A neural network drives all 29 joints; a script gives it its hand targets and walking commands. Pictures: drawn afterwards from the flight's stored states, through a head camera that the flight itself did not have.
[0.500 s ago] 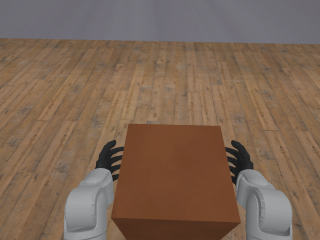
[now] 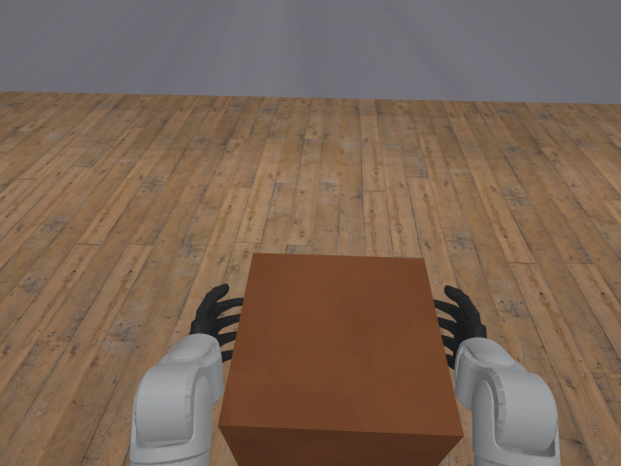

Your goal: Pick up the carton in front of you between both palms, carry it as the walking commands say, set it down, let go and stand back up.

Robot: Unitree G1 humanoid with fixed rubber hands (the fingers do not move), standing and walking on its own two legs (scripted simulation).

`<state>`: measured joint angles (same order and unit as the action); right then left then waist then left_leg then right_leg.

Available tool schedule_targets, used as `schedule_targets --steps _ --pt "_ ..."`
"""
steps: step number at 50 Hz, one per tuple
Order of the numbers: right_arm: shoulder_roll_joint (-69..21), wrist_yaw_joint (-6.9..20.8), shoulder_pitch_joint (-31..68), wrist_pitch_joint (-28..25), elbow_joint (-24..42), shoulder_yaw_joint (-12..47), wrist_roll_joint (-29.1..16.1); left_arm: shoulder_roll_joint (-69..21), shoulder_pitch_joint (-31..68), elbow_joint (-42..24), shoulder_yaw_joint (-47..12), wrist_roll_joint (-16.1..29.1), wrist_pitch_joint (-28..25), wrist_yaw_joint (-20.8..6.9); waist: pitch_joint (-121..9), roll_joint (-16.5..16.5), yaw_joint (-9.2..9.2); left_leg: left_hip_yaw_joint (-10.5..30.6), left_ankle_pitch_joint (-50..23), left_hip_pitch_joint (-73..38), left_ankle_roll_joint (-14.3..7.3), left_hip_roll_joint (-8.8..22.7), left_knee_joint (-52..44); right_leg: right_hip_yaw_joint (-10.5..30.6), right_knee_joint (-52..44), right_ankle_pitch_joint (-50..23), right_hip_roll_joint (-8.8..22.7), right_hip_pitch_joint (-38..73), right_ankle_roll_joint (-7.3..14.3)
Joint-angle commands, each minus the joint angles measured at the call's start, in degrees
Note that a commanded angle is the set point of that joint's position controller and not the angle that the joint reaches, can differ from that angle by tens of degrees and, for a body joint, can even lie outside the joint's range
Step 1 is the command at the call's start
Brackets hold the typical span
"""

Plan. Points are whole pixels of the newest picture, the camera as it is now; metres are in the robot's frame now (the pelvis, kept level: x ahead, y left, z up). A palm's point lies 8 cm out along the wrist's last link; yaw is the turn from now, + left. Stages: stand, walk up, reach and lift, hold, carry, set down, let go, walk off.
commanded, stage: carry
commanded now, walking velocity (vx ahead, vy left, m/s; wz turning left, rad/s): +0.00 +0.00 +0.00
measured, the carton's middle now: (333, 379) +0.24 +0.00 +0.01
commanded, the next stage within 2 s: hold in 1.08 s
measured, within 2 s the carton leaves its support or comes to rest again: neither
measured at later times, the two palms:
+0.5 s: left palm (209, 369) +0.24 +0.16 +0.04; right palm (450, 373) +0.24 -0.14 +0.04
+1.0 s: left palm (204, 361) +0.25 +0.16 +0.04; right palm (442, 364) +0.25 -0.14 +0.04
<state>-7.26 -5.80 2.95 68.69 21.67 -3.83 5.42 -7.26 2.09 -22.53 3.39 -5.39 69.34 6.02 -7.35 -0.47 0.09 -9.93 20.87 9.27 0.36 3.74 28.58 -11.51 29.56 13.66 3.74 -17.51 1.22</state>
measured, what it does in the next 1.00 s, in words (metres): stands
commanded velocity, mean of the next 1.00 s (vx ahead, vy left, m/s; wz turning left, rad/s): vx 0.00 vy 0.00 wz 0.00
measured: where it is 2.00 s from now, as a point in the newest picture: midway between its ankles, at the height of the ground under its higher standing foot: outside the picture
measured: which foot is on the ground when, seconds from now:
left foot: down 0.00-1.00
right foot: down 0.00-1.00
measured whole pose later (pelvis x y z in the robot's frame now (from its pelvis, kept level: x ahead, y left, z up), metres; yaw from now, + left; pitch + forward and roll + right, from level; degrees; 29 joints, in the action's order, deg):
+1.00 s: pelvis -0.03 +0.01 +0.00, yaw +0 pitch +2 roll +0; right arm -7.8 -1.6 10.5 42.4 -7.2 -8.7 12.3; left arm -7.7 9.6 6.5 8.5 -12.2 42.7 1.1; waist -4.7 -0.3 0.1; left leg -10.3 19.0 12.9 -1.5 2.4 30.2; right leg -11.0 28.8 10.1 5.1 -20.1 0.5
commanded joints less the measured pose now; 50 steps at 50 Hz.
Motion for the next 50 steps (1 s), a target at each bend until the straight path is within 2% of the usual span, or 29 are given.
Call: schedule_targets --steps 1,9,10,18,24,29,32,36,40,50 --pt "-46.54 11.69 24.3 -2.27 1.05 37.45 -16.84 -45.73 25.95 -1.47 -36.94 16.51 -2.92 -11.66 -6.53 0.15 0.0 5.43 -13.05 2.81 -0.74 6.01 -5.6 7.13 -4.04 -14.62 6.21 6.51 0.07" --pt "-46.99 13.14 26.06 -9.12 -5.87 35.38 -14.02 -46.0 27.65 5.34 -34.72 13.82 -9.8 -13.35 -7.84 0.36 -0.04 5.77 -9.83 3.72 -1.26 5.83 -6.34 7.21 -4.76 -12.06 6.22 6.77 0.09" --pt "-44.99 12.65 24.42 -10.03 -5.22 34.75 -13.19 -43.61 25.17 5.41 -33.47 12.51 -10.63 -12.91 -8.07 0.44 -0.01 5.7 -9.84 3.76 -1.38 5.86 -6.29 7.16 -4.71 -12.0 6.2 6.81 0.03" --pt "-42.51 13.19 26.39 -18.45 -14.63 28.51 -7.89 -41.42 27.96 14.0 -27.91 7.83 -19.25 -13.41 -8.33 0.29 -0.04 5.89 -9.65 4.46 -1.55 5.72 -6.2 7.06 -4.76 -11.05 6.19 6.25 -0.09" --pt "-42.06 14.0 29.53 -26.36 -23.32 23.78 -4.65 -40.96 31.09 22.85 -23.14 4.59 -27.24 -14.19 -9.14 0.39 -0.06 6.06 -9.57 4.41 -1.7 5.69 -6.06 7.08 -4.59 -10.95 6.23 6.41 -0.14" --pt "-45.39 15.11 32.92 -31.81 -27.88 23.7 -4.07 -44.28 34.79 27.12 -23.04 4.17 -32.74 -15.39 -10.48 0.43 -0.05 6.07 -10.44 3.81 -1.83 5.63 -5.64 7.0 -4.13 -11.95 6.25 7.04 -0.08" --pt "-48.24 15.77 33.48 -32.4 -27.68 25.55 -4.86 -47.09 35.47 26.79 -24.92 4.94 -33.32 -16.06 -11.64 0.45 0.04 5.93 -12.3 3.16 -1.81 5.57 -4.87 6.87 -3.67 -13.37 6.35 7.45 -0.05" --pt "-50.47 16.08 32.0 -30.2 -24.55 28.66 -6.75 -49.23 33.97 23.65 -27.98 6.74 -31.14 -16.34 -12.87 0.45 0.1 5.62 -15.31 2.4 -1.77 5.55 -3.67 6.67 -2.89 -15.79 6.54 7.91 -0.07" --pt "-49.06 16.04 30.12 -28.06 -24.7 27.31 -6.1 -47.9 31.75 23.88 -26.64 5.94 -28.99 -16.25 -12.53 0.44 0.03 5.66 -16.86 2.53 -1.82 5.63 -3.3 6.52 -2.49 -16.86 6.57 7.63 -0.2" --pt "-49.75 16.24 31.96 -28.13 -24.66 27.37 -6.46 -48.62 33.98 23.72 -26.77 6.41 -29.06 -16.48 -11.04 0.27 0.06 5.98 -15.07 3.38 -2.0 5.65 -4.19 6.62 -3.05 -14.15 6.41 7.06 -0.44"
